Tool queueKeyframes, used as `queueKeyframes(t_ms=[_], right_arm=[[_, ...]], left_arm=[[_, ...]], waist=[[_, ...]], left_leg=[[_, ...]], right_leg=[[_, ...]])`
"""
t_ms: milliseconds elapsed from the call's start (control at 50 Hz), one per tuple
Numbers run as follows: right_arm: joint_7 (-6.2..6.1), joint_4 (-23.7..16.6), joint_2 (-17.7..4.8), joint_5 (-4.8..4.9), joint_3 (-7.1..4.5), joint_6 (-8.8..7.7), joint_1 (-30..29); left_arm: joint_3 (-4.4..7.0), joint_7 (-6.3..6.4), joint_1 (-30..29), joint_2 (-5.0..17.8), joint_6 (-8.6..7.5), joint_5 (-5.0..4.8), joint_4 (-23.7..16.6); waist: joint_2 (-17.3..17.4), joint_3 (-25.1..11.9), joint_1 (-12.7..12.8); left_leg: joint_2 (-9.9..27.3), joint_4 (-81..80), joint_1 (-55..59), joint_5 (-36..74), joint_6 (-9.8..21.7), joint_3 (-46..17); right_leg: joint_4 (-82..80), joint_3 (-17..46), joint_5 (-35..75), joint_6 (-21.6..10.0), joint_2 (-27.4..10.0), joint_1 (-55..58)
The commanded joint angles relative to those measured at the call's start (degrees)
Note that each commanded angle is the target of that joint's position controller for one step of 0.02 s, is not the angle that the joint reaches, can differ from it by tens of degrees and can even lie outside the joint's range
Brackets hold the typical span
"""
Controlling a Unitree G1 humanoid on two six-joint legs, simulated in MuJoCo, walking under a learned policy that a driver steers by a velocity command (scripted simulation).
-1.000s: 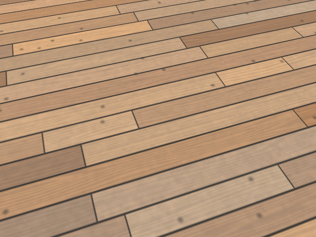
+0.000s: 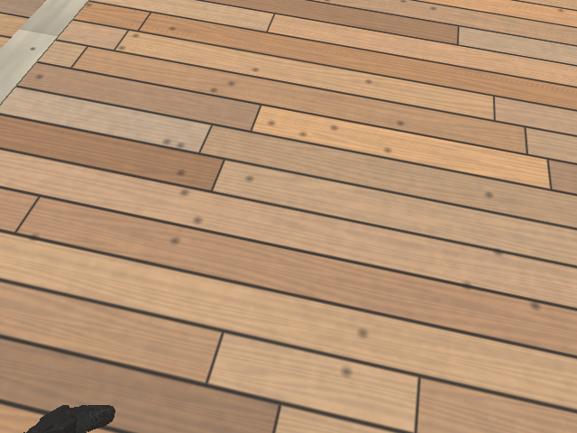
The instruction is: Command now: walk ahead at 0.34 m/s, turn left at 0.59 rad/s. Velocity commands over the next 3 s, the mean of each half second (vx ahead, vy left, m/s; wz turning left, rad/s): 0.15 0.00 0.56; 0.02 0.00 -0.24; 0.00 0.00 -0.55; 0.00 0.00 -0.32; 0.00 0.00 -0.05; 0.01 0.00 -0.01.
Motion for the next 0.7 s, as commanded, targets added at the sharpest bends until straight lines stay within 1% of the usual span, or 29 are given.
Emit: queueKeyframes(t_ms=[20,60,100,120,140,160,180,200,220,240,260,280,300,320,340,380,420,460,500,520,540,560,580,600,620,640,660,680,700], right_arm=[[-0.92,-3.38,-10.45,0.18,-2.70,0.25,0.40],[-1.31,-3.26,-10.00,0.43,-2.64,1.06,1.15],[-1.91,-4.10,-9.62,0.35,-2.59,1.68,0.10],[-2.18,-4.93,-9.42,0.26,-2.56,1.83,-1.21],[-2.25,-6.03,-8.94,0.37,-2.35,1.90,-3.47],[-2.09,-7.65,-6.60,-0.12,-1.57,1.69,-4.19],[-2.01,-8.31,-3.36,-1.38,-0.63,1.62,1.39],[-1.50,-8.36,-5.96,0.07,-0.57,1.56,11.72],[-1.38,-6.61,-11.35,0.91,-1.84,2.36,11.08],[-1.55,-7.51,-13.13,0.94,-2.44,3.55,3.78],[-1.89,-7.97,-12.83,0.69,-2.65,4.79,0.59],[-2.17,-8.73,-12.17,0.44,-2.78,5.78,-0.88],[-2.09,-9.09,-10.11,0.53,-2.33,6.34,-0.41],[-2.10,-9.45,-8.29,0.57,-1.91,6.44,-0.04],[-2.13,-9.89,-7.21,0.53,-1.60,6.31,-0.29],[-2.04,-11.02,-6.82,0.04,-1.27,6.03,-2.36],[-1.57,-11.87,-6.94,-0.09,-1.03,5.91,-4.14],[-1.04,-12.01,-6.47,-0.44,-0.56,5.79,-5.11],[-0.59,-11.50,-6.15,-0.84,-0.24,5.69,-5.00],[-0.37,-10.69,-5.65,-1.10,-0.11,5.58,-3.94],[-0.12,-9.30,-4.78,-1.41,0.08,5.40,-1.83],[-0.05,-8.72,-5.07,-1.85,0.15,5.30,-1.22],[-0.53,-9.31,-9.07,-2.46,-0.42,5.29,-0.92],[-0.93,-10.68,-11.61,-3.35,-0.31,5.43,-6.89],[-0.65,-11.33,-9.48,-3.64,-0.04,4.84,-10.54],[-0.57,-11.11,-9.45,-3.48,-0.13,4.28,-11.89],[-0.69,-10.62,-10.60,-3.13,-0.61,3.79,-11.89],[-0.97,-10.42,-11.11,-2.61,-0.85,3.40,-11.56],[-1.34,-10.25,-10.82,-2.36,-0.80,3.17,-11.00]], left_arm=[[0.23,-0.61,-4.68,2.55,-0.71,-0.30,-4.88],[0.44,-1.04,-5.48,3.53,-0.61,-0.54,-5.82],[0.97,-1.33,-4.14,5.35,-0.91,-0.39,-5.96],[1.27,-1.38,-2.15,6.22,-1.26,-0.24,-5.56],[1.54,-1.26,1.45,6.85,-1.73,0.19,-4.77],[2.03,-0.95,6.16,9.17,-2.07,1.39,-4.43],[2.19,-0.46,10.63,11.59,-1.60,2.32,-4.49],[2.23,-0.78,13.07,11.38,-0.36,1.18,-3.49],[1.49,-0.70,9.05,7.82,0.58,0.02,-5.50],[0.50,-0.23,6.52,4.65,1.60,0.04,-6.65],[-0.12,-0.01,4.19,3.79,2.50,0.46,-6.73],[-0.22,0.17,2.43,3.96,3.05,0.61,-6.57],[0.17,0.30,1.75,5.37,3.36,1.05,-6.12],[0.46,0.42,1.63,5.98,3.39,1.27,-5.85],[0.67,0.54,1.84,6.35,3.35,1.23,-5.59],[1.11,0.86,2.40,7.25,3.41,0.76,-5.21],[1.42,1.10,2.04,8.09,3.93,0.43,-5.26],[1.35,0.81,2.39,8.51,4.52,0.07,-4.71],[1.07,0.03,3.35,8.47,4.83,-0.68,-3.68],[0.60,-0.42,3.03,7.76,4.92,-1.09,-3.19],[-0.17,-0.88,2.34,6.21,4.97,-1.49,-2.67],[-1.28,-1.50,4.42,3.46,4.70,-1.69,-1.37],[-2.36,-2.41,7.05,0.87,4.21,-0.48,-1.03],[-2.68,-2.78,10.16,-0.54,3.82,0.40,-1.14],[-1.79,-2.26,7.50,4.01,4.14,0.24,-0.85],[-1.09,-1.96,5.73,5.92,4.47,-0.31,-1.27],[-0.73,-1.43,5.63,6.58,4.83,-0.49,-0.80],[-0.27,-0.93,5.95,7.71,5.21,-0.47,-0.69],[-0.03,-0.87,6.62,7.90,5.49,-0.70,-0.86]], waist=[[8.19,-2.93,0.12],[8.73,-3.56,0.00],[9.28,-4.32,1.08],[9.99,-4.99,2.13],[9.86,-6.32,4.45],[6.84,-11.97,6.15],[-4.95,-19.27,4.72],[-17.69,-27.81,1.40],[-9.85,-24.38,1.94],[-5.15,-17.21,3.70],[-2.10,-12.58,3.27],[-2.55,-8.95,2.41],[-4.15,-6.61,1.59],[-5.45,-6.00,1.43],[-5.94,-6.40,1.62],[-5.41,-8.34,2.39],[-5.14,-9.75,2.84],[-5.33,-9.64,3.20],[-5.56,-9.03,3.29],[-5.13,-8.71,2.39],[-4.71,-8.44,0.83],[-3.89,-8.14,0.53],[2.64,-8.97,2.31],[13.67,-7.50,6.96],[12.57,-5.57,4.83],[12.78,-2.95,4.80],[13.66,-1.50,4.21],[15.10,-0.55,3.57],[15.15,-0.32,3.42]], left_leg=[[9.80,-1.48,-4.88,24.77,5.00,-6.71],[10.69,1.86,-2.35,23.00,4.18,-9.90],[11.67,6.35,1.04,22.22,3.52,-14.06],[11.58,9.07,2.23,22.77,3.02,-15.80],[9.69,13.63,1.91,22.83,1.54,-15.58],[6.12,23.53,-2.07,17.91,-0.78,-13.44],[-0.57,39.93,-14.66,-14.12,-4.31,-6.92],[-1.73,53.63,-24.37,-32.93,-6.30,-5.53],[2.57,59.44,-27.74,-27.24,-8.18,-6.39],[4.38,60.24,-29.81,-22.67,-9.38,-2.97],[6.07,58.15,-29.15,-19.50,-9.91,-1.52],[7.58,55.61,-27.18,-17.59,-9.87,-0.87],[7.77,52.76,-23.55,-15.81,-9.67,1.03],[7.61,49.71,-21.82,-14.68,-9.55,2.45],[7.78,46.85,-21.30,-14.15,-9.52,3.27],[9.17,41.69,-20.96,-12.14,-9.36,3.50],[10.08,36.80,-18.76,-9.12,-8.81,3.96],[9.13,30.97,-13.72,-8.91,-7.90,4.75],[7.77,24.26,-10.01,-8.69,-6.78,5.62],[7.23,18.24,-6.54,-6.24,-6.02,6.15],[6.44,9.62,-0.67,-1.13,-5.07,7.02],[6.69,2.51,5.92,2.36,-3.84,5.81],[15.54,-0.37,10.88,7.99,-1.47,-4.49],[23.39,-1.14,1.92,5.18,4.02,-10.40],[21.33,-2.89,-7.06,-4.81,5.17,-7.72],[17.98,-3.02,-7.31,-10.86,2.88,-4.75],[16.86,-2.89,-6.26,-11.84,1.46,-3.29],[17.96,-2.65,-5.66,-8.40,1.63,-3.49],[19.88,-1.45,-5.14,-0.13,2.84,-3.90]], right_leg=[[-8.80,-4.37,8.62,-0.01,6.00,9.26],[-11.75,-2.98,7.72,-0.55,7.01,10.13],[-14.51,-1.50,4.24,-1.50,7.32,11.22],[-15.73,-1.20,2.90,-2.31,7.19,13.00],[-19.45,-2.09,6.83,-3.48,6.57,17.99],[-18.38,1.47,19.76,-6.37,0.57,29.67],[-13.38,13.76,46.42,-12.42,-13.07,46.82],[-14.48,31.54,41.50,-22.18,-24.43,55.94],[-17.20,29.91,24.97,-21.40,-21.76,50.87],[-18.65,20.35,15.53,-18.25,-17.31,44.43],[-20.84,14.95,8.93,-16.59,-13.96,36.87],[-22.85,11.37,4.82,-15.86,-11.71,30.18],[-25.19,7.02,2.93,-15.18,-9.29,24.43],[-26.55,4.17,2.82,-15.32,-8.12,22.68],[-27.09,2.53,4.52,-16.03,-8.33,23.21],[-27.33,1.33,7.53,-17.53,-10.63,25.92],[-27.67,-0.34,6.41,-17.69,-11.93,26.78],[-27.77,-1.53,3.49,-17.47,-11.03,24.60],[-27.31,-1.35,-1.22,-16.98,-10.41,24.25],[-26.14,-1.51,-3.78,-16.02,-9.65,23.47],[-24.25,-2.27,-5.99,-14.24,-8.34,21.15],[-22.52,-3.20,-9.66,-10.42,-6.23,17.66],[-16.01,-6.20,-15.56,-4.94,-2.20,13.76],[-14.01,-9.59,-21.33,-1.17,1.67,14.32],[-10.97,-7.46,-19.23,-0.29,1.57,21.16],[-10.34,-8.30,-14.98,-0.36,3.01,19.62],[-9.00,-8.83,-13.21,-0.44,3.77,17.33],[-6.73,-8.45,-13.86,-0.54,3.84,15.52],[-3.09,-7.96,-16.77,-0.74,3.56,14.40]])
